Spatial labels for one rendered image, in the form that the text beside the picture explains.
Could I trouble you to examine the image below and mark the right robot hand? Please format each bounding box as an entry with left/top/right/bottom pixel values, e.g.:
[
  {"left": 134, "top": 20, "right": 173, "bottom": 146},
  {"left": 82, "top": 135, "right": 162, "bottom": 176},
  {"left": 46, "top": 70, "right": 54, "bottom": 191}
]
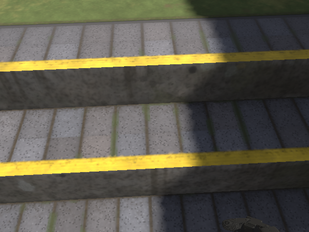
[{"left": 222, "top": 216, "right": 280, "bottom": 232}]

